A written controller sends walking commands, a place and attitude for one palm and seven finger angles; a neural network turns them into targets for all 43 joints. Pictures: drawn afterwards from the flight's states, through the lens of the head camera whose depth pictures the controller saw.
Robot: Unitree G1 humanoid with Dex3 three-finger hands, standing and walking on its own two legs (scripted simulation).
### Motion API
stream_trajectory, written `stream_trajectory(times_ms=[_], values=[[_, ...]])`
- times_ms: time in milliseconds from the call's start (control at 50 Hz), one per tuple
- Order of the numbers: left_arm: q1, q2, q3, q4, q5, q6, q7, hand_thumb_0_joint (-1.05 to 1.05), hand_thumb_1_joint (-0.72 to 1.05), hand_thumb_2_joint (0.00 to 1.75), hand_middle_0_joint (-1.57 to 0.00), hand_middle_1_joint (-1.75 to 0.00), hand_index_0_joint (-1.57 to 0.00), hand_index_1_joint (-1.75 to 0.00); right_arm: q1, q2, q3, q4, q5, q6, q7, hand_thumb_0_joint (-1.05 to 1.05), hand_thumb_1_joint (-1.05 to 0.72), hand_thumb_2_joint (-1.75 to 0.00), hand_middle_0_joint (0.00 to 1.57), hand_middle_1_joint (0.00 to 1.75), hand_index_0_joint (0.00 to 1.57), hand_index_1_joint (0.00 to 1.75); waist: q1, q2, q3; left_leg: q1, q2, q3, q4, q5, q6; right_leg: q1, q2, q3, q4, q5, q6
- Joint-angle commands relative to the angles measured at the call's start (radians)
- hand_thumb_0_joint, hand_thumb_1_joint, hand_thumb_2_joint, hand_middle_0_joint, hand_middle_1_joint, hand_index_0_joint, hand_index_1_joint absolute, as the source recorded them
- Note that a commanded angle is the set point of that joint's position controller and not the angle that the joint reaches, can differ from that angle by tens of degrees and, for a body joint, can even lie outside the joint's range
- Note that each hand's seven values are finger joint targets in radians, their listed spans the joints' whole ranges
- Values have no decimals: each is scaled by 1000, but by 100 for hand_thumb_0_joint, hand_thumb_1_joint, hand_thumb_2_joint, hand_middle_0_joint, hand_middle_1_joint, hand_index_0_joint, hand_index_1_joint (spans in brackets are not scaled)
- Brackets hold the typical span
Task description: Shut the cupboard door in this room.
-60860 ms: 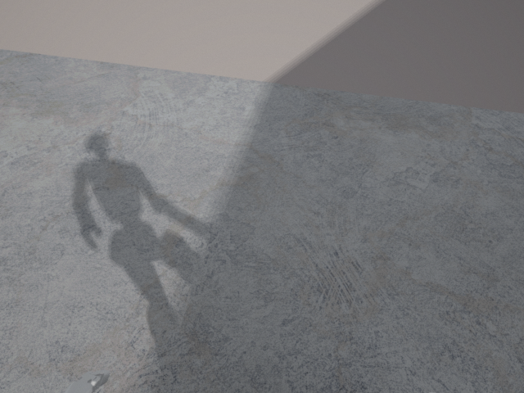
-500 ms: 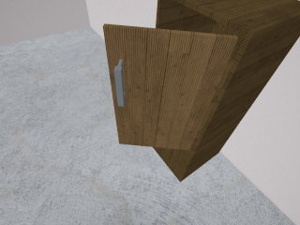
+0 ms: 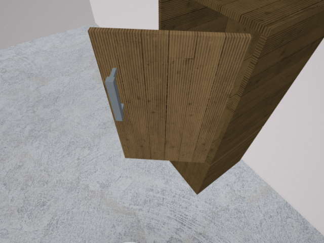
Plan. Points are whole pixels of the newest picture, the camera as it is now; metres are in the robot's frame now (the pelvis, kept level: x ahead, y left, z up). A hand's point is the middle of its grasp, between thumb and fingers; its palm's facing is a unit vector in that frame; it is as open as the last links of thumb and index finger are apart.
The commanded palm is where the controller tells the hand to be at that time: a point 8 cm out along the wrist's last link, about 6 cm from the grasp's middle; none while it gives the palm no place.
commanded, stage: come to a stop and stand still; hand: left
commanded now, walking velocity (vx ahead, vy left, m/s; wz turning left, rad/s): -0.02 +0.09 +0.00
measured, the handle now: (116, 95) +0.47 +0.16 +0.09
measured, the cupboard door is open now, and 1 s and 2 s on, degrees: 51 51 51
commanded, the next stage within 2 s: look again from close up in 1.66 s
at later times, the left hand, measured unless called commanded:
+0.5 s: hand out of the picture +0.01 +0.26 -0.16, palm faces -0.02 -0.96 -0.30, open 7.4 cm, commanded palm none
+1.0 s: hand out of the picture -0.03 +0.26 -0.16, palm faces -0.05 -0.95 -0.29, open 7.4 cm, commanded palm none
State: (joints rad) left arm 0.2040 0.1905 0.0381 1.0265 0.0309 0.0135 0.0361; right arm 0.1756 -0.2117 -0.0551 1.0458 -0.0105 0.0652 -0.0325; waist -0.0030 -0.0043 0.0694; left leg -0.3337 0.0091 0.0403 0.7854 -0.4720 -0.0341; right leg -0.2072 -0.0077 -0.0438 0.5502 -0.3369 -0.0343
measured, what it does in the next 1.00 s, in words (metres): shifts its weight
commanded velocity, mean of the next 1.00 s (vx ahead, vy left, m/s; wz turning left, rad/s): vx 0.00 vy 0.00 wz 0.00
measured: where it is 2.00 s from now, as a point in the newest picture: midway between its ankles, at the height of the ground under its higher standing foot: outside the picture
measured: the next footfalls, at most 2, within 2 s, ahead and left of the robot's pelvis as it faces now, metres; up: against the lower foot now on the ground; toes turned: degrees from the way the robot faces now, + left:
none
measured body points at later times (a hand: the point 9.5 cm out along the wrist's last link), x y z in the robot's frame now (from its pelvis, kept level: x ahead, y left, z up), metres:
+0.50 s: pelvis -0.05 +0.05 +0.00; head -0.05 +0.04 +0.45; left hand +0.01 +0.31 -0.14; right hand +0.03 -0.19 -0.15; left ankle -0.01 +0.13 -0.73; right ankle -0.03 -0.10 -0.73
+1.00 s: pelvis -0.07 +0.03 +0.01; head -0.07 +0.03 +0.46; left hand -0.03 +0.31 -0.14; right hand -0.03 -0.26 -0.13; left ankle -0.01 +0.13 -0.73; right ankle -0.03 -0.10 -0.73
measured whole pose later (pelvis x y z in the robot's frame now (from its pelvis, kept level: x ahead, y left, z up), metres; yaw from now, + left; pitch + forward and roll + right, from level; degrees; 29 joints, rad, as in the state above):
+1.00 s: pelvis -0.07 +0.03 +0.01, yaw -1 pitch -2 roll +0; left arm 0.26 0.29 0.00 1.05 0.03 0.00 0.00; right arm 0.21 -0.31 -0.03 1.08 -0.02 -0.01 0.01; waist -0.01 0.00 0.02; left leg -0.25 -0.01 0.08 0.43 -0.16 0.03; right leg -0.25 -0.03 -0.01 0.46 -0.19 0.02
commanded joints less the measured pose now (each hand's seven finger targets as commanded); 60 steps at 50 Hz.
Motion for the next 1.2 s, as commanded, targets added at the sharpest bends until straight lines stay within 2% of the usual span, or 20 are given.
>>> stream_trajectory(times_ms=[0,40,60,80,100,120,140,160,180,200,220,240,280,380,440,560,760,820,980,1180], values=[[47,188,36,-32,-3,-12,12,0,90,90,-20,-30,-20,-30,34,-45,1,-56,6,-24,9,0,-90,-90,20,30,20,30,13,-144,-87,-9,11,-8,-150,55,-13,150,-281,205,-86,861,-155],[26,178,31,-32,-15,-11,11,0,90,90,-20,-30,-20,-30,82,-46,7,-31,4,-37,11,0,-90,-90,20,30,20,30,-3,-127,-104,131,15,-4,-350,294,-6,102,-231,173,-47,728,-90],[28,160,27,-35,-20,-9,9,0,90,90,-20,-30,-20,-30,94,-74,5,-26,0,-48,9,0,-90,-90,20,30,20,30,1,-67,-131,210,66,-45,-377,513,15,59,-181,133,-19,601,-43],[47,126,18,-38,-26,-6,8,0,90,90,-20,-30,-20,-30,80,-108,3,-34,-5,-58,5,0,-90,-90,20,30,20,30,19,35,-159,243,152,-120,-352,708,56,35,-123,91,-14,451,-2],[49,105,11,-37,-24,-2,11,0,90,90,-20,-30,-20,-30,64,-126,2,-37,-5,-57,1,0,-90,-90,20,30,20,30,24,65,-152,196,185,-132,-357,716,88,62,-89,68,-43,304,16],[87,213,-10,-97,-13,-27,16,0,90,90,-20,-30,-20,-30,38,-131,7,-124,-8,-76,8,0,-90,-90,20,30,20,30,18,134,-46,159,84,-100,-379,619,64,58,-62,28,-96,192,13],[77,163,5,-111,-15,-18,16,0,90,90,-20,-30,-20,-30,13,-148,-10,-146,-14,-89,16,0,-90,-90,20,30,20,30,15,202,-102,152,104,-102,-300,630,57,-6,-86,76,-22,190,13],[56,152,2,-106,-16,-17,18,0,90,90,-20,-30,-20,-30,22,-120,-10,-144,-16,-85,12,0,-90,-90,20,30,20,30,6,241,-145,163,113,-113,-308,643,64,1,-74,76,-4,180,-1],[56,147,-7,-115,-18,-15,17,0,90,90,-20,-30,-20,-30,33,-120,-5,-154,-14,-83,9,0,-90,-90,20,30,20,30,7,240,-132,157,113,-118,-321,620,72,-5,-63,56,-10,151,2],[68,138,-6,-123,-16,-13,14,0,90,90,-20,-30,-20,-30,42,-114,-6,-167,-12,-82,8,0,-90,-90,20,30,20,30,5,203,-116,133,117,-121,-338,545,77,-22,-55,49,-21,117,6],[75,138,-8,-127,-12,-16,9,0,90,90,-20,-30,-20,-30,42,-115,-4,-177,-13,-83,10,0,-90,-90,20,30,20,30,14,120,-97,92,112,-121,-332,474,87,-12,-54,61,-40,124,4],[73,147,-4,-131,-10,-18,8,0,90,90,-20,-30,-20,-30,46,-120,-9,-185,-12,-84,11,0,-90,-90,20,30,20,30,4,56,-93,86,101,-113,-325,414,84,-28,-66,70,-42,140,3],[55,155,-1,-146,-9,-17,4,0,90,90,-20,-30,-20,-30,60,-134,-15,-189,-13,-85,12,0,-90,-90,20,30,20,30,-6,-4,-64,65,99,-116,-350,312,88,-61,-68,82,-42,117,3],[58,173,1,-157,-8,-19,0,0,90,90,-20,-30,-20,-30,39,-167,-19,-186,-11,-90,18,0,-90,-90,20,30,20,30,-2,14,-31,34,108,-139,-423,177,96,-76,-58,81,-46,88,9],[69,182,1,-150,-7,-23,-2,0,90,90,-20,-30,-20,-30,29,-177,-18,-177,-11,-94,21,0,-90,-90,20,30,20,30,3,7,-59,55,110,-137,-440,163,100,-57,-62,86,-57,101,8],[64,219,3,-130,-4,-26,-7,0,90,90,-20,-30,-20,-30,0,-214,-21,-148,-9,-90,29,0,-90,-90,20,30,20,30,5,10,-13,25,111,-151,-507,-7,95,-76,-70,97,-110,20,12],[60,261,1,-76,-3,-33,-18,0,90,90,-20,-30,-20,-30,-6,-254,-16,-90,-7,-89,32,0,-90,-90,20,30,20,30,2,22,-14,34,104,-147,-526,-51,83,-90,-92,122,-188,-74,11],[52,271,0,-63,-5,-36,-20,0,90,90,-20,-30,-20,-30,1,-252,-14,-72,-6,-88,32,0,-90,-90,20,30,20,30,-5,-3,-22,71,95,-131,-498,-3,77,-113,-105,147,-224,-104,5],[19,287,-6,-31,-10,-40,-22,0,90,90,-20,-30,-20,-30,4,-266,-5,-24,-4,-93,32,0,-90,-90,20,30,20,30,-9,3,-18,80,94,-123,-496,42,64,-106,-114,160,-248,-100,6],[-9,276,-14,-7,-16,-51,-14,0,90,90,-20,-30,-20,-30,-16,-251,10,17,1,-103,31,0,-90,-90,20,30,20,30,-3,-21,-72,152,103,-101,-473,294,62,-18,-125,144,-240,128,8]])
